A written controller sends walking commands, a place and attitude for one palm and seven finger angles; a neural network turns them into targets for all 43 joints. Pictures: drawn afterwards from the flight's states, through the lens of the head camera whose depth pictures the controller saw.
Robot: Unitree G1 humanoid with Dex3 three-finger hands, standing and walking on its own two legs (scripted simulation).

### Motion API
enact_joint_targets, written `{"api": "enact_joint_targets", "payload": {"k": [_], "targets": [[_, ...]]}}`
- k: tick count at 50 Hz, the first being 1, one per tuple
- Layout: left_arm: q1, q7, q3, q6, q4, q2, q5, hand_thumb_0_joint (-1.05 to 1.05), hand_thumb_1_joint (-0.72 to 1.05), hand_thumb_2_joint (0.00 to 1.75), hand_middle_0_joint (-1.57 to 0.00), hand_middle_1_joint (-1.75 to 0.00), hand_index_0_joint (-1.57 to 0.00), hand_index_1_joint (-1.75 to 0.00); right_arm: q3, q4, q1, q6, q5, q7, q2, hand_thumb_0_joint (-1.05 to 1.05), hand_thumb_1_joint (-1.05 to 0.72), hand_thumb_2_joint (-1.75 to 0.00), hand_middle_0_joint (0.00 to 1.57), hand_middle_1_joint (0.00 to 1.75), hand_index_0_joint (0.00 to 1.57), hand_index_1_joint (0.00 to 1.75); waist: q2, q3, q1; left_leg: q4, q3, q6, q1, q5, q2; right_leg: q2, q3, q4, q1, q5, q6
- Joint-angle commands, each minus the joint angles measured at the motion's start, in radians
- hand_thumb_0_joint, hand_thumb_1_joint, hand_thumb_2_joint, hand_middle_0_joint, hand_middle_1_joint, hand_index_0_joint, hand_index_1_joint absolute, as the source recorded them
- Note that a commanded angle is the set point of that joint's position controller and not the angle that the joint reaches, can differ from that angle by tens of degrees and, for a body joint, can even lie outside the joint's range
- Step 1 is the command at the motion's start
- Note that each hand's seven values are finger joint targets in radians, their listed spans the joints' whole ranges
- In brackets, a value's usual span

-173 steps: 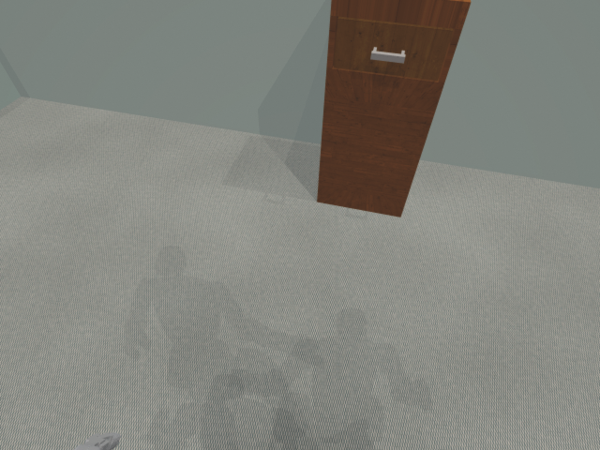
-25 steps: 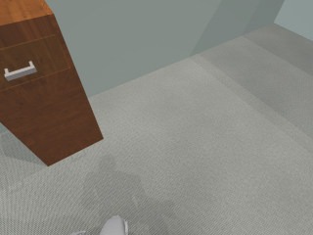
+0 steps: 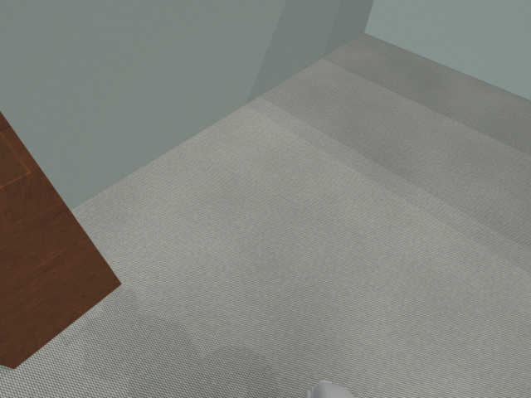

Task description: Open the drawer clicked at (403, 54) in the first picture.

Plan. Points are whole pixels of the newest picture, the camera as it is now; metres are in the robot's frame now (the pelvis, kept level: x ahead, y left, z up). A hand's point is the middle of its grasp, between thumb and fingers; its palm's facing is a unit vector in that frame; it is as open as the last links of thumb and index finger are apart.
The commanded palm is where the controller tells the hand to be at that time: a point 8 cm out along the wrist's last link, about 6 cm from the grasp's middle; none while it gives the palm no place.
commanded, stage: walk to a spot facing it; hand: left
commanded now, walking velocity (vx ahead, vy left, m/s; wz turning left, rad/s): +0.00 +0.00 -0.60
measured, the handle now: out of the picture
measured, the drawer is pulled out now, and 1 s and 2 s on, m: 0.00 0.00 0.00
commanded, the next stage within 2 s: turn to face it in 0.06 s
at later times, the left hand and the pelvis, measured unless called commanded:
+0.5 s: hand (185, 383) +0.17 +0.15 -0.18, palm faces -0.04 -0.99 -0.15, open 7.4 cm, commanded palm none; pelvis +0.04 -0.01 -0.02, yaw -1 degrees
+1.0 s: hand out of the picture +0.02 +0.16 -0.15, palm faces +0.28 -0.91 -0.31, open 7.4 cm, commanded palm none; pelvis +0.00 -0.06 -0.01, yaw +15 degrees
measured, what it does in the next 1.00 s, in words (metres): steps on the spot, turning left: right foot, then left foot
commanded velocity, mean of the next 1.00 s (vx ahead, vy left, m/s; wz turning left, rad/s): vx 0.00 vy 0.00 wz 0.44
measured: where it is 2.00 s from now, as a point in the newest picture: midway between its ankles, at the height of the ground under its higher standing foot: outside the picture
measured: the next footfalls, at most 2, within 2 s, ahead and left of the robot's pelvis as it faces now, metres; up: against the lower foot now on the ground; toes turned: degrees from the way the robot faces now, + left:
right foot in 0.14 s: +0.07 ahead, -0.14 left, +0.00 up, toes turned -12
left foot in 0.46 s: +0.10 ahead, +0.09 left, +0.00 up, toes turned +5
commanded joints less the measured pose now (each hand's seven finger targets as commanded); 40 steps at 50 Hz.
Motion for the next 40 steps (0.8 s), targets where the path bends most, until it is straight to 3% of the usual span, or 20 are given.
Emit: {"api": "enact_joint_targets", "payload": {"k": [1, 3, 5, 6, 7, 8, 9, 11, 13, 16, 19, 21, 22, 23, 24, 25, 26, 30, 36, 40], "targets": [[-0.078, -0.001, 0.001, -0.034, -0.110, 0.021, -0.004, 0.00, 0.90, 0.90, -0.20, -0.30, -0.20, -0.30, -0.069, -0.033, 0.051, -0.008, -0.005, 0.000, -0.203, 0.00, -0.90, -0.90, 0.20, 0.30, 0.20, 0.30, 0.224, -0.079, -0.045, -0.113, -0.101, 0.093, 0.106, 0.436, 0.247, 0.014, -0.040, -0.164, 0.023, -0.011, -0.013], [-0.072, 0.003, 0.000, -0.044, -0.114, 0.030, -0.003, 0.00, 0.90, 0.90, -0.20, -0.30, -0.20, -0.30, -0.075, -0.031, 0.052, -0.003, -0.006, 0.002, -0.212, 0.00, -0.90, -0.90, 0.20, 0.30, 0.20, 0.30, 0.225, -0.098, -0.036, -0.041, -0.086, 0.069, 0.114, 0.466, 0.253, 0.030, -0.051, -0.271, 0.090, 0.008, -0.032], [0.049, 0.012, 0.010, -0.065, -0.082, 0.088, -0.001, 0.00, 0.90, 0.90, -0.20, -0.30, -0.20, -0.30, -0.074, -0.041, 0.049, 0.002, 0.004, 0.010, -0.206, 0.00, -0.90, -0.90, 0.20, 0.30, 0.20, 0.30, 0.106, -0.174, 0.039, 0.220, -0.019, -0.014, 0.018, 0.432, 0.205, 0.022, -0.022, -0.501, 0.348, 0.237, -0.069], [0.115, 0.028, 0.032, -0.081, -0.064, 0.221, 0.008, 0.00, 0.90, 0.90, -0.20, -0.30, -0.20, -0.30, -0.054, -0.079, 0.067, 0.007, 0.011, 0.019, -0.133, 0.00, -0.90, -0.90, 0.20, 0.30, 0.20, 0.30, -0.243, -0.219, 0.066, 0.470, 0.005, -0.080, -0.314, -0.058, 0.080, -0.227, 0.312, -0.549, 0.609, 0.574, -0.169], [0.171, 0.040, 0.043, -0.078, -0.049, 0.281, -0.014, 0.00, 0.90, 0.90, -0.20, -0.30, -0.20, -0.30, -0.042, -0.116, 0.021, 0.017, 0.011, 0.009, -0.117, 0.00, -0.90, -0.90, 0.20, 0.30, 0.20, 0.30, -0.270, -0.240, 0.089, 0.665, -0.136, -0.102, -0.434, -0.378, -0.006, -0.368, 0.452, -0.529, 0.593, 0.952, -0.269], [0.156, 0.052, 0.044, -0.072, -0.050, 0.262, -0.017, 0.00, 0.90, 0.90, -0.20, -0.30, -0.20, -0.30, -0.036, -0.112, -0.007, 0.024, 0.015, -0.006, -0.114, 0.00, -0.90, -0.90, 0.20, 0.30, 0.20, 0.30, -0.223, -0.246, 0.085, 0.706, -0.248, -0.089, -0.441, -0.357, 0.004, -0.333, 0.394, -0.523, 0.550, 0.887, -0.285], [0.094, 0.058, 0.035, -0.070, -0.057, 0.225, -0.013, 0.00, 0.90, 0.90, -0.20, -0.30, -0.20, -0.30, -0.033, -0.098, -0.020, 0.028, 0.013, -0.010, -0.112, 0.00, -0.90, -0.90, 0.20, 0.30, 0.20, 0.30, -0.220, -0.213, 0.064, 0.733, -0.272, -0.084, -0.447, -0.305, 0.002, -0.299, 0.372, -0.538, 0.503, 0.766, -0.281], [-0.024, 0.061, 0.000, -0.070, -0.075, 0.145, -0.010, 0.00, 0.90, 0.90, -0.20, -0.30, -0.20, -0.30, -0.029, -0.035, 0.035, 0.041, 0.003, -0.006, -0.111, 0.00, -0.90, -0.90, 0.20, 0.30, 0.20, 0.30, -0.110, -0.172, -0.004, 0.709, -0.275, -0.084, -0.360, -0.173, -0.006, -0.215, 0.218, -0.559, 0.368, 0.633, -0.232], [-0.079, 0.064, -0.015, -0.076, -0.074, 0.118, -0.004, 0.00, 0.90, 0.90, -0.20, -0.30, -0.20, -0.30, -0.022, 0.012, 0.111, 0.048, 0.003, -0.003, -0.090, 0.00, -0.90, -0.90, 0.20, 0.30, 0.20, 0.30, -0.124, -0.150, -0.040, 0.625, -0.261, -0.077, -0.273, -0.120, -0.031, -0.178, 0.123, -0.585, 0.273, 0.532, -0.208], [-0.079, 0.060, -0.032, -0.080, -0.048, 0.104, -0.003, 0.00, 0.90, 0.90, -0.20, -0.30, -0.20, -0.30, -0.009, 0.036, 0.118, 0.044, 0.008, 0.002, -0.069, 0.00, -0.90, -0.90, 0.20, 0.30, 0.20, 0.30, -0.129, -0.101, -0.030, 0.407, -0.241, -0.066, -0.188, -0.117, -0.057, -0.173, 0.082, -0.625, 0.232, 0.366, -0.206], [-0.051, 0.064, -0.023, -0.075, -0.018, 0.122, -0.007, 0.00, 0.90, 0.90, -0.20, -0.30, -0.20, -0.30, -0.005, 0.031, 0.087, 0.037, 0.010, 0.008, -0.065, 0.00, -0.90, -0.90, 0.20, 0.30, 0.20, 0.30, -0.143, -0.072, -0.005, 0.242, -0.210, -0.065, -0.166, -0.089, -0.072, -0.204, 0.072, -0.590, 0.282, 0.398, -0.206], [-0.048, 0.067, -0.019, -0.067, -0.015, 0.121, -0.015, 0.00, 0.90, 0.90, -0.20, -0.30, -0.20, -0.30, -0.009, 0.038, 0.109, 0.036, 0.008, 0.010, -0.071, 0.00, -0.90, -0.90, 0.20, 0.30, 0.20, 0.30, -0.124, -0.062, -0.015, 0.118, -0.194, -0.060, -0.079, 0.013, -0.076, -0.206, 0.046, -0.537, 0.237, 0.336, -0.168], [-0.052, 0.067, -0.019, -0.060, -0.015, 0.109, -0.018, 0.00, 0.90, 0.90, -0.20, -0.30, -0.20, -0.30, -0.014, 0.043, 0.133, 0.033, 0.009, 0.014, -0.087, 0.00, -0.90, -0.90, 0.20, 0.30, 0.20, 0.30, -0.040, -0.063, -0.025, 0.023, -0.226, -0.047, -0.025, 0.112, -0.058, -0.188, 0.019, -0.470, 0.201, 0.270, -0.129], [-0.026, 0.064, -0.020, -0.050, -0.031, 0.065, -0.022, 0.00, 0.90, 0.90, -0.20, -0.30, -0.20, -0.30, -0.024, 0.033, 0.156, 0.025, 0.004, 0.017, -0.138, 0.00, -0.90, -0.90, 0.20, 0.30, 0.20, 0.30, 0.159, -0.052, -0.026, -0.080, -0.417, 0.007, -0.033, 0.254, 0.054, -0.094, -0.046, -0.340, 0.132, 0.096, -0.069], [-0.031, 0.063, -0.023, -0.046, -0.055, 0.024, -0.025, 0.00, 0.90, 0.90, -0.20, -0.30, -0.20, -0.30, -0.040, 0.019, 0.158, 0.025, -0.005, 0.014, -0.206, 0.00, -0.90, -0.90, 0.20, 0.30, 0.20, 0.30, 0.307, -0.027, -0.027, -0.191, -0.620, 0.106, -0.077, 0.326, 0.204, 0.000, -0.077, -0.197, 0.076, -0.114, -0.018], [-0.081, 0.066, -0.024, -0.042, -0.070, 0.030, -0.017, 0.00, 0.90, 0.90, -0.20, -0.30, -0.20, -0.30, -0.048, 0.023, 0.163, 0.020, -0.010, 0.003, -0.211, 0.00, -0.90, -0.90, 0.20, 0.30, 0.20, 0.30, 0.351, -0.034, -0.060, -0.266, -0.733, 0.168, -0.080, 0.276, 0.228, 0.028, -0.015, 0.009, 0.022, -0.232, -0.019], [-0.103, 0.062, -0.013, -0.042, -0.069, 0.037, -0.012, 0.00, 0.90, 0.90, -0.20, -0.30, -0.20, -0.30, -0.049, 0.024, 0.152, 0.018, -0.007, -0.004, -0.200, 0.00, -0.90, -0.90, 0.20, 0.30, 0.20, 0.30, 0.288, -0.029, -0.052, -0.266, -0.713, 0.171, -0.088, 0.230, 0.202, 0.015, 0.050, 0.115, -0.018, -0.191, -0.027], [-0.073, 0.048, -0.007, -0.053, -0.048, 0.028, -0.015, 0.00, 0.90, 0.90, -0.20, -0.30, -0.20, -0.30, -0.050, -0.003, 0.080, 0.008, -0.001, -0.007, -0.171, 0.00, -0.90, -0.90, 0.20, 0.30, 0.20, 0.30, 0.132, -0.127, -0.030, -0.196, -0.549, 0.146, 0.036, 0.320, 0.101, 0.004, 0.070, 0.107, -0.039, -0.065, -0.007], [-0.082, 0.052, -0.007, -0.049, -0.063, 0.021, -0.022, 0.00, 0.90, 0.90, -0.20, -0.30, -0.20, -0.30, -0.075, -0.015, 0.093, 0.022, -0.002, 0.001, -0.207, 0.00, -0.90, -0.90, 0.20, 0.30, 0.20, 0.30, 0.153, -0.166, -0.061, -0.172, -0.615, 0.170, 0.088, 0.326, 0.090, 0.034, 0.066, -0.068, 0.007, -0.099, 0.004], [-0.024, 0.055, -0.006, -0.048, -0.060, 0.035, -0.027, 0.00, 0.90, 0.90, -0.20, -0.30, -0.20, -0.30, -0.086, -0.047, 0.026, 0.037, -0.004, 0.010, -0.234, 0.00, -0.90, -0.90, 0.20, 0.30, 0.20, 0.30, 0.194, -0.151, -0.038, -0.173, -0.663, 0.151, -0.027, 0.242, 0.056, 0.062, 0.053, -0.224, 0.146, -0.076, -0.009]]}}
